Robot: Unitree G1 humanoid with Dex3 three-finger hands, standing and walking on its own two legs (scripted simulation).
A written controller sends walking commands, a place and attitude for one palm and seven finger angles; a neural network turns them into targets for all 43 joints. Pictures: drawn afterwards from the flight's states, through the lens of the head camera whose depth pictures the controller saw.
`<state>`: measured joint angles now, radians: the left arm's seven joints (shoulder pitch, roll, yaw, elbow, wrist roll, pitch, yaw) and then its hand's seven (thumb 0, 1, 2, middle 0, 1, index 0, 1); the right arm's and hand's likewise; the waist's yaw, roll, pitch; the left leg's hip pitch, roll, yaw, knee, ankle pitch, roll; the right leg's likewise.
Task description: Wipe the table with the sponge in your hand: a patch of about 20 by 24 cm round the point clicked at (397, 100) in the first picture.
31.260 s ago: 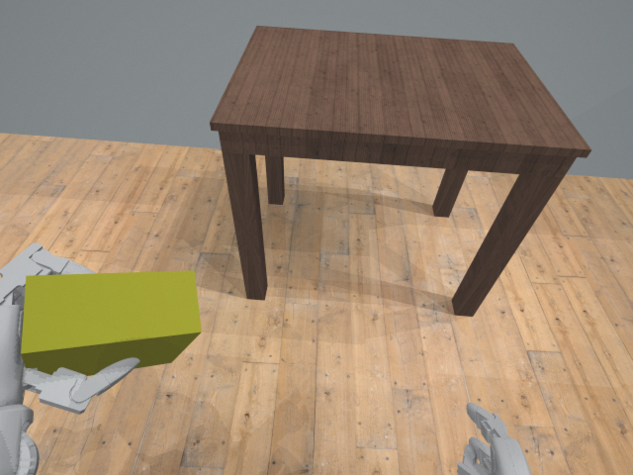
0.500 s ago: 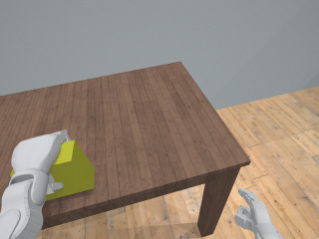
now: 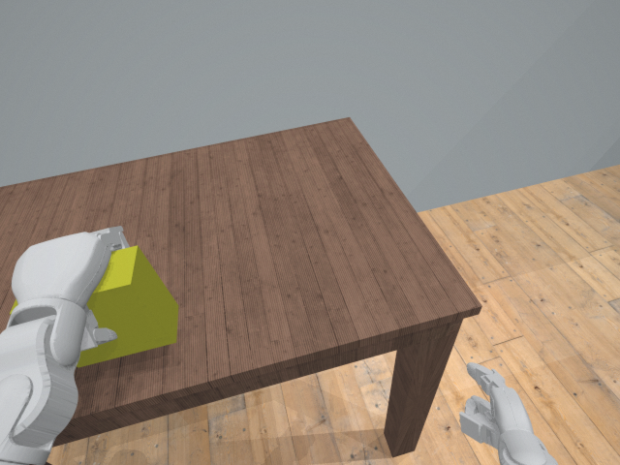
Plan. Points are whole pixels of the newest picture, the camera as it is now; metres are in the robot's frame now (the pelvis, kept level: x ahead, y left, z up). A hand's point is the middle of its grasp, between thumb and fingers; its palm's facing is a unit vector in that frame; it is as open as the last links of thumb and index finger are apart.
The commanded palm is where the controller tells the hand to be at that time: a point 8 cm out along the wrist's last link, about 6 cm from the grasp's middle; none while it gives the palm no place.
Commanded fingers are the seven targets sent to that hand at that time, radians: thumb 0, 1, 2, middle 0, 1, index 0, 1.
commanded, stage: lift the sponge slowly off the table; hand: left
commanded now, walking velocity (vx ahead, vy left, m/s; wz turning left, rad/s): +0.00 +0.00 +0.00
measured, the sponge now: (115, 318) +0.24 +0.31 +0.08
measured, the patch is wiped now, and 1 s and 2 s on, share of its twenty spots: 1.00 1.00 1.00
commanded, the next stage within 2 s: bring the sponge back beside the body in 0.74 s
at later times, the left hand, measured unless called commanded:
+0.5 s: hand (78, 272) +0.24 +0.31 +0.17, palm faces +0.12 -0.04 -0.99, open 10.3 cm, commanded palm +0.20 +0.31 +0.24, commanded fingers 0.00 0.10 1.30 -1.20 -1.60 -1.20 -1.60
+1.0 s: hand (85, 270) +0.24 +0.30 +0.18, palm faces +0.11 -0.05 -0.99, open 10.3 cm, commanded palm +0.20 +0.30 +0.25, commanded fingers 0.00 0.10 1.30 -1.20 -1.60 -1.20 -1.60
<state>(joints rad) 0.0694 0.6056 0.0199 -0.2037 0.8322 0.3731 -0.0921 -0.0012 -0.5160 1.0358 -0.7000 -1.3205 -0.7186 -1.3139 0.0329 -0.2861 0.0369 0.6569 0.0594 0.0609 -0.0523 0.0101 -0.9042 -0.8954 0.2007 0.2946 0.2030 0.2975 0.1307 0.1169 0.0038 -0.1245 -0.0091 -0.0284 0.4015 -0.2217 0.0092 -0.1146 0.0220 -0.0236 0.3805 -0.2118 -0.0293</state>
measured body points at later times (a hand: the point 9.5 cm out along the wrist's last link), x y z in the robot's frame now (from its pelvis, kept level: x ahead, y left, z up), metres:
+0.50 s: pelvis -0.01 +0.00 +0.00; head -0.02 -0.04 +0.45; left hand +0.23 +0.31 +0.22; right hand +0.25 -0.20 -0.08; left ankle +0.00 +0.12 -0.74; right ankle +0.00 -0.10 -0.74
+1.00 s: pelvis -0.01 +0.01 +0.00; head -0.02 -0.04 +0.45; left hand +0.23 +0.30 +0.23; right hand +0.25 -0.18 -0.08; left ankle +0.00 +0.12 -0.74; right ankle +0.00 -0.10 -0.74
